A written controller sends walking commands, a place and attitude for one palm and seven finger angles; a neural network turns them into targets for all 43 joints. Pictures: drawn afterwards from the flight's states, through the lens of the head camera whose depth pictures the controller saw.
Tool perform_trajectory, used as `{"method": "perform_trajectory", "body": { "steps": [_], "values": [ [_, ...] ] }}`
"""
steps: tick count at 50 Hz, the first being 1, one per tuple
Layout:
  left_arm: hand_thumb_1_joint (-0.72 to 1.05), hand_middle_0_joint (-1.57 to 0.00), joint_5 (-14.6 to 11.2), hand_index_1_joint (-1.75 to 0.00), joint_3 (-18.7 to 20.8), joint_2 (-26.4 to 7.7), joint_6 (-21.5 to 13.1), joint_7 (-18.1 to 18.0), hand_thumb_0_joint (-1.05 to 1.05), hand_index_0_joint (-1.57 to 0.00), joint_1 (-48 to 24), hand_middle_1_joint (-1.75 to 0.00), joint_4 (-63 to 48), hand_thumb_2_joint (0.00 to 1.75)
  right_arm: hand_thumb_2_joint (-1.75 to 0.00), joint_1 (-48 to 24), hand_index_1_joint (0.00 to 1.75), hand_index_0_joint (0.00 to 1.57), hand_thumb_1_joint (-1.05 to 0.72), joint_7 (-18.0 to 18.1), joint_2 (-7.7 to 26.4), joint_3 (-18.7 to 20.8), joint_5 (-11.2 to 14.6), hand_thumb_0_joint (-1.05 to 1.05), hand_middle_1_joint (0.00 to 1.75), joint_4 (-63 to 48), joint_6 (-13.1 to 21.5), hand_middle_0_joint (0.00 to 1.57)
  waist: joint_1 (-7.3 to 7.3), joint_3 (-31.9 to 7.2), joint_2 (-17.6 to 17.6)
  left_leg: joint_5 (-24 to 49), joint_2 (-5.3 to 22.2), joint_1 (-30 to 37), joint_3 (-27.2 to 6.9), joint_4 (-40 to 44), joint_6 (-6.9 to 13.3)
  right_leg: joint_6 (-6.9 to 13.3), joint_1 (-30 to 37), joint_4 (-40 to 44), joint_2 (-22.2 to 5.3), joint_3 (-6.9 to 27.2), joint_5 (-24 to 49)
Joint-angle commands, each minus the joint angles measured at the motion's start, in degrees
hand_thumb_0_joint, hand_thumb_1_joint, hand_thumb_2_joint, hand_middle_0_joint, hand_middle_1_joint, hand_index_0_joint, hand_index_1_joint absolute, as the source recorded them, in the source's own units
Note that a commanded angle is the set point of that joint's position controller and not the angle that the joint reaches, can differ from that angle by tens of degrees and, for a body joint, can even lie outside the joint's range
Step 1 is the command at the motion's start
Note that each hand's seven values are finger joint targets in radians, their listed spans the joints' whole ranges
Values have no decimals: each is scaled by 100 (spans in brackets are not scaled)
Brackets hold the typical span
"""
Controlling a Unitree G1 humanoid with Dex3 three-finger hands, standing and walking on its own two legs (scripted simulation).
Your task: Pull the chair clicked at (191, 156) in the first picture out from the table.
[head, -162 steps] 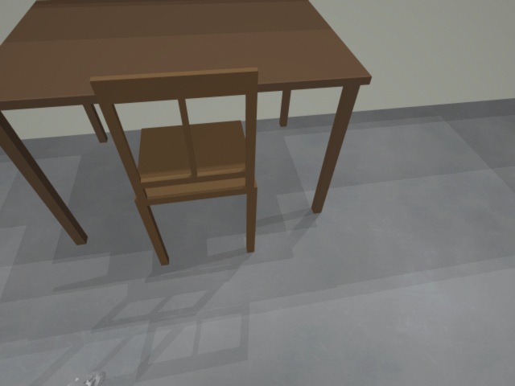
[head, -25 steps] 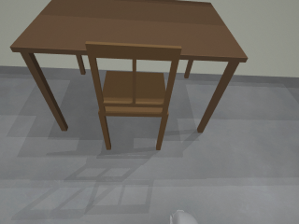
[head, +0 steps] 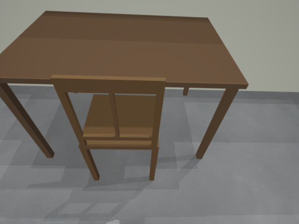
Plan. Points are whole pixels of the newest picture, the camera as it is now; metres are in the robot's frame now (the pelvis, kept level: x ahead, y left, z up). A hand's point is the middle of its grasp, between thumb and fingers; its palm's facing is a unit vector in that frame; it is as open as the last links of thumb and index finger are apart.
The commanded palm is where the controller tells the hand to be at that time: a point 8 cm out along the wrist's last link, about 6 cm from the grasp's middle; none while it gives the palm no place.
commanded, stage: take the last steps up to it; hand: left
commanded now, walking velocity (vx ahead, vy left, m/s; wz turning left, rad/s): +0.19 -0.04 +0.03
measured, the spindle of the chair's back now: (115, 116) +0.55 +0.16 -0.11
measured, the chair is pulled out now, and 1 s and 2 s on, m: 0.00 0.00 0.00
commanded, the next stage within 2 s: come to a stop and stand still in 0.06 s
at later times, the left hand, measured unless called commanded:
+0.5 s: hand out of the picture +0.14 +0.15 -0.18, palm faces +0.02 -0.97 -0.25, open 7.4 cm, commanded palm none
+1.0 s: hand out of the picture +0.08 +0.19 -0.17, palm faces +0.08 -0.97 -0.24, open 7.4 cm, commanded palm none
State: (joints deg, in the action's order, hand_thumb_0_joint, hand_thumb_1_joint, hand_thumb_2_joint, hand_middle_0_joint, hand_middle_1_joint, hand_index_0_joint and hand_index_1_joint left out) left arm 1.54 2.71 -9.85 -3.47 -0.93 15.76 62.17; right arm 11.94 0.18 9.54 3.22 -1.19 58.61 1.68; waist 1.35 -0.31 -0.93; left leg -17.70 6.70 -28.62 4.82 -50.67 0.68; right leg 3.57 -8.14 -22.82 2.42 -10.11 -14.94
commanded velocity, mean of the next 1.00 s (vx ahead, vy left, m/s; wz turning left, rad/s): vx -0.05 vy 0.03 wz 0.00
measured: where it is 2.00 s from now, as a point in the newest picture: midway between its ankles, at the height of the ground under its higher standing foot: outside the picture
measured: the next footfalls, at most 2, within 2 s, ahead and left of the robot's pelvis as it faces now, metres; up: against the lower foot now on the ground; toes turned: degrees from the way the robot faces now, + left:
left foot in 0.10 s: +0.15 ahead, +0.10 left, +0.00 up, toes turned +7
right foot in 0.48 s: +0.18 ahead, -0.14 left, +0.00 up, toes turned -5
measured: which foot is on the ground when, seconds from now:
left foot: up 0.00-0.08, down 0.10-0.50, up 0.52-0.98, down 1.00-1.00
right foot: down 0.00-0.12, up 0.14-0.46, down 0.48-1.00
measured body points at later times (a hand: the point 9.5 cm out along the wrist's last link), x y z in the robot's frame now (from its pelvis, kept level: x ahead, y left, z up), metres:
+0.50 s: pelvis +0.12 -0.03 -0.01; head +0.15 -0.04 +0.44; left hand +0.14 +0.21 -0.16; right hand +0.15 -0.26 -0.17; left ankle +0.11 +0.10 -0.74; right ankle +0.14 -0.14 -0.74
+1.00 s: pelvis +0.05 +0.00 +0.00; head +0.04 +0.00 +0.45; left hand +0.07 +0.25 -0.15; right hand +0.10 -0.25 -0.15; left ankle +0.01 +0.11 -0.74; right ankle +0.14 -0.14 -0.74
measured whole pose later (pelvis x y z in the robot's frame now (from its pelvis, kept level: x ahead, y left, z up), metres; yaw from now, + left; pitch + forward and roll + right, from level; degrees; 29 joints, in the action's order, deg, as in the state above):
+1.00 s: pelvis +0.05 +0.00 +0.00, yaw -1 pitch -1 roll +0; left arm 1.9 3.3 -11.0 2.3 -1.8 15.1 58.2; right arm 13.4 0.1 11.7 2.7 -0.8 58.1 -1.5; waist -1.9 -0.3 0.0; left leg -21.7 1.0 -8.4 1.8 -28.1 -0.7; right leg -0.7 -20.2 -26.2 -3.1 -3.2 -7.3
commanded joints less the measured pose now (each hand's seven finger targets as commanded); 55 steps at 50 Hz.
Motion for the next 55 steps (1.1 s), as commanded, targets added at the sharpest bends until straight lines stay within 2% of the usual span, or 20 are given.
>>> {"method": "perform_trajectory", "body": {
  "steps": [1,4,6,7,8,12,20,22,23,24,25,27,33,44,48,49,50,51,53,55],
  "values": [
    [90,-20,-10,-30,96,-681,-47,17,0,-20,325,-30,-153,90,-90,425,30,20,-90,-56,73,-42,-29,0,30,-101,73,20,-10,418,459,181,-154,744,143,1110,5,718,-445,857,-1600,1096,1194],
    [90,-20,-72,-30,77,-559,9,26,0,-20,433,-30,-107,90,-90,1112,30,20,-90,9,361,-2,-56,0,30,155,182,20,296,168,-182,858,-273,2241,32,2306,93,350,-726,-709,-1127,743,1438],
    [90,-20,-109,-30,6,-239,3,83,0,-20,507,-30,-346,90,-90,1741,30,20,-90,117,1215,155,-85,0,30,215,176,20,359,-116,-1887,2077,1835,3267,-2811,3556,1203,-167,-2475,-3495,-117,284,-1825],
    [90,-20,-31,-30,57,-458,46,62,0,-20,379,-30,-378,90,-90,1448,30,20,-90,140,1169,121,-49,0,30,140,110,20,297,89,-1093,1367,1876,2678,-2692,3660,1415,-89,-2423,-4102,-377,722,-1922],
    [90,-20,-6,-30,56,-362,89,41,0,-20,360,-30,-310,90,-90,1117,30,20,-90,179,959,49,-36,0,30,64,142,20,131,320,-1273,1553,1669,2243,-2431,3766,1303,-147,-2510,-4386,-507,856,-1605],
    [90,-20,-71,-30,-58,56,295,-45,0,-20,799,-30,44,90,-90,210,30,20,-90,277,427,-142,1,0,30,-70,172,20,-340,155,-201,4767,933,1782,-520,3340,813,-516,-1395,-3126,-694,980,-553],
    [90,-20,-25,-30,63,-322,497,-134,0,-20,494,-30,-286,90,-90,82,30,20,-90,269,890,143,2,0,30,-39,-199,20,-186,-30,-1014,4803,984,2295,-392,2661,691,-455,-1041,-1620,-531,655,-208],
    [90,-20,-19,-30,116,-387,463,-134,0,-20,625,-30,-270,90,-90,-42,30,20,-90,242,879,178,6,0,30,-86,-267,20,-333,-74,-879,3815,798,2051,-307,2282,451,-433,-635,-934,-586,686,547],
    [90,-20,8,-30,136,-592,400,-138,0,-20,728,-30,-277,90,-90,-36,30,20,-90,219,794,190,27,0,30,-114,-294,20,-379,-155,-319,2821,437,1920,-125,1787,176,-401,-374,-385,-811,917,2055],
    [90,-20,69,-30,186,-990,341,-179,0,-20,632,-30,-304,90,-90,245,30,20,-90,194,494,187,73,0,30,-145,-314,20,-255,-388,964,794,-281,1265,228,859,-164,-27,93,-272,-1771,2066,4313],
    [90,-20,25,-30,225,-1260,330,-169,0,-20,639,-30,-330,90,-90,314,30,20,-90,191,337,173,96,0,30,-217,-378,20,-320,-492,1531,-1765,-755,879,32,-59,-274,617,180,-78,-2659,2540,5874],
    [90,-20,2,-30,208,-1087,344,-211,0,-20,449,-30,-376,90,-90,140,30,20,-90,204,336,181,56,0,30,-149,-534,20,-309,-397,1250,-1661,-702,620,-672,-1374,-281,810,-171,20,-2492,2316,5229],
    [90,-20,-30,-30,240,-1018,339,-317,0,-20,179,-30,-568,90,-90,-41,30,20,-90,80,562,228,-6,0,30,-184,-648,20,-336,-268,799,-552,-670,-147,-856,-2274,-474,615,172,36,-2212,1893,3907],
    [90,-20,104,-30,296,-1252,444,-152,0,-20,-72,-30,-819,90,-90,171,30,20,-90,-47,459,81,23,0,30,-264,-458,20,-406,95,1512,-901,-669,1221,-162,874,-282,390,-825,1380,-1774,2201,-1442],
    [90,-20,13,-30,223,-1025,508,-115,0,-20,-345,-30,-700,90,-90,1394,30,20,-90,41,305,-36,28,0,30,179,-302,20,94,-5,1113,-124,-793,2849,50,2889,-144,-167,-1709,976,-1176,1639,-2112],
    [90,-20,-32,-30,160,-771,533,-92,0,-20,-297,-30,-698,90,-90,1467,30,20,-90,77,500,-25,-21,0,30,173,-255,20,131,211,265,-679,-451,2592,-536,3442,-50,-329,-1954,291,-877,1378,-2061],
    [90,-20,-97,-30,99,-368,564,-76,0,-20,-226,-30,-728,90,-90,1347,30,20,-90,104,831,27,-110,0,30,84,-207,20,118,593,-1240,-2394,628,1779,-2158,4469,274,-497,-2250,-1162,-284,869,-1475],
    [90,-20,-72,-30,120,-315,575,-68,0,-20,-365,-30,-798,90,-90,856,30,20,-90,159,1093,21,-116,0,30,-152,-237,20,24,1291,-1476,-2982,1324,601,-2867,5117,579,-484,-2268,-2077,-201,893,-1027],
    [90,-20,42,-30,218,-456,592,5,0,-20,-78,-30,-628,90,-90,211,30,20,-90,203,954,-66,-99,0,30,-227,-165,20,-338,1174,-1371,-2356,1045,148,-2565,5071,574,-423,-1976,-3144,-295,1369,-491],
    [90,-20,42,-30,238,-497,522,85,0,-20,304,-30,-365,90,-90,343,30,20,-90,245,718,-137,-35,0,30,-158,-49,20,-349,1024,-687,-1240,608,933,-1777,4637,399,-469,-2266,-3618,-235,1300,0]
  ]
}}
